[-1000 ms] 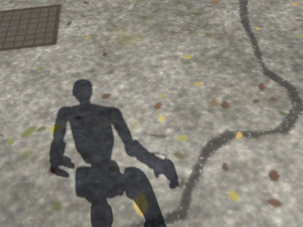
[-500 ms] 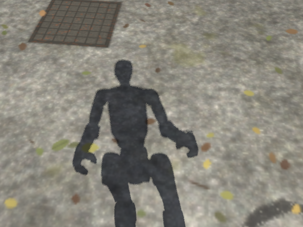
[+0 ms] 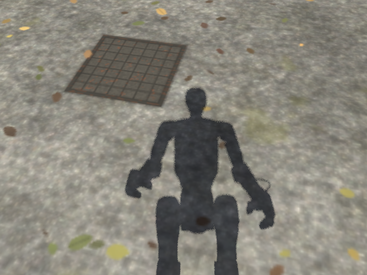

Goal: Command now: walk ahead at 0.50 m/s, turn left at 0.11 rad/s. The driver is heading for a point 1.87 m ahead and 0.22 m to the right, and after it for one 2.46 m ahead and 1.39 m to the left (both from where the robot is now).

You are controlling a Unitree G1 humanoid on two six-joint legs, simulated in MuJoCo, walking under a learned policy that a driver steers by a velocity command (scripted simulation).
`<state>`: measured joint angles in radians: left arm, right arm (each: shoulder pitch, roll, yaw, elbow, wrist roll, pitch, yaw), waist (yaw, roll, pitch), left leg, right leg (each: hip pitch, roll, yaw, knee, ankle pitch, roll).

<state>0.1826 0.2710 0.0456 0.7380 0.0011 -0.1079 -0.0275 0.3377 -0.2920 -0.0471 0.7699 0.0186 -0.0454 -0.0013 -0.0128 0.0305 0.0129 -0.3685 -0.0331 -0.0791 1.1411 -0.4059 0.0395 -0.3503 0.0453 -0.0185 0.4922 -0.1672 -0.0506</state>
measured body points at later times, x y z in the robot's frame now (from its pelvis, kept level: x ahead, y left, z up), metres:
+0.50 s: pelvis +0.28 +0.05 +0.00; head +0.31 +0.06 +0.45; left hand +0.30 +0.33 -0.14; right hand +0.46 -0.20 -0.09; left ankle +0.34 +0.14 -0.73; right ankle +0.15 -0.09 -0.65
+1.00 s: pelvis +0.55 +0.00 -0.01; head +0.59 -0.01 +0.44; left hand +0.74 +0.25 -0.10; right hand +0.57 -0.28 -0.14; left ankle +0.40 +0.14 -0.66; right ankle +0.64 -0.09 -0.73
